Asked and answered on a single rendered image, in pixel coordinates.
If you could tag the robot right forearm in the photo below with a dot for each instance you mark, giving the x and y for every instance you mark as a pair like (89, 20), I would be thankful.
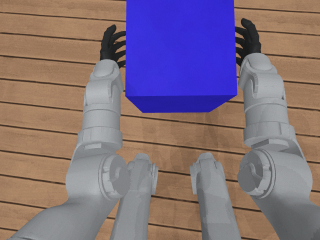
(265, 107)

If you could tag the robot left forearm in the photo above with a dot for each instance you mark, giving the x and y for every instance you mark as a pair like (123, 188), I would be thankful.
(100, 132)

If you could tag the robot right shin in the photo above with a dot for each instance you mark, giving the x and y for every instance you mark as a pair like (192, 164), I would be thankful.
(208, 155)

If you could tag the right robot upper arm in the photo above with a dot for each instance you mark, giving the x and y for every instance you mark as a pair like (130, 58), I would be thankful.
(280, 184)

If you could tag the left robot upper arm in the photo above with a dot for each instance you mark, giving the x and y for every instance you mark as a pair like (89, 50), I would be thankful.
(94, 185)

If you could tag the carton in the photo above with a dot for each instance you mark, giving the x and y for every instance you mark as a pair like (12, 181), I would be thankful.
(180, 55)

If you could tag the right robot hand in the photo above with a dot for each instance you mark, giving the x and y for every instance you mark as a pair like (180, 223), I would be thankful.
(250, 41)

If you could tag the robot left thigh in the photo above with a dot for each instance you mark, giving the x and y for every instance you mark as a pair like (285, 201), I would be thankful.
(132, 217)

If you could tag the left robot hand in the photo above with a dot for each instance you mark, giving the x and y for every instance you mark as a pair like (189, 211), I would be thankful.
(108, 48)

